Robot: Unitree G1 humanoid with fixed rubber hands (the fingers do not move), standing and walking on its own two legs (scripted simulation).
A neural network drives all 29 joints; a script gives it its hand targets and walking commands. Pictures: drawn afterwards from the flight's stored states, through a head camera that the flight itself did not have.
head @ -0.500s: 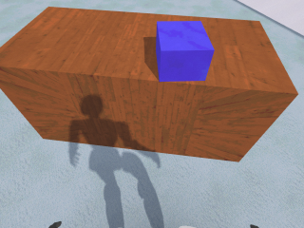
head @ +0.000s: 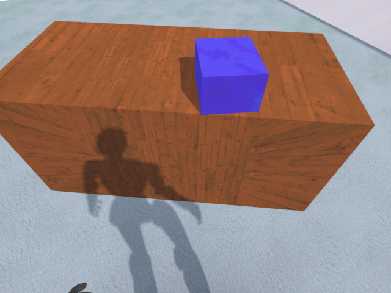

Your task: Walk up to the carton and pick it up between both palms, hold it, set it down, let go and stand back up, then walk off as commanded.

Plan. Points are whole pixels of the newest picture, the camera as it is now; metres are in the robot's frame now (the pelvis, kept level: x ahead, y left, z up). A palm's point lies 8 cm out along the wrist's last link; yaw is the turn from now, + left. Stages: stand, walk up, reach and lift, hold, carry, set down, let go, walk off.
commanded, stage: walk up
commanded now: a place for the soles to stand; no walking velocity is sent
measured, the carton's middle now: (226, 74) +0.81 -0.08 -0.02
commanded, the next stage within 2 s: none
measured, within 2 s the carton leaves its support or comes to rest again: neither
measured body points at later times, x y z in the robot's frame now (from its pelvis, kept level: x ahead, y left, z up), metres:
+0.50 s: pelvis +0.08 -0.05 -0.03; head +0.09 -0.06 +0.42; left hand +0.17 +0.26 -0.13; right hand +0.09 -0.39 -0.15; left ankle +0.02 +0.09 -0.69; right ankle +0.11 -0.17 -0.75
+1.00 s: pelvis +0.21 -0.08 -0.04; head +0.22 -0.07 +0.41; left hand +0.30 +0.24 -0.16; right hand +0.25 -0.41 -0.13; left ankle +0.24 +0.06 -0.75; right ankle +0.28 -0.21 -0.74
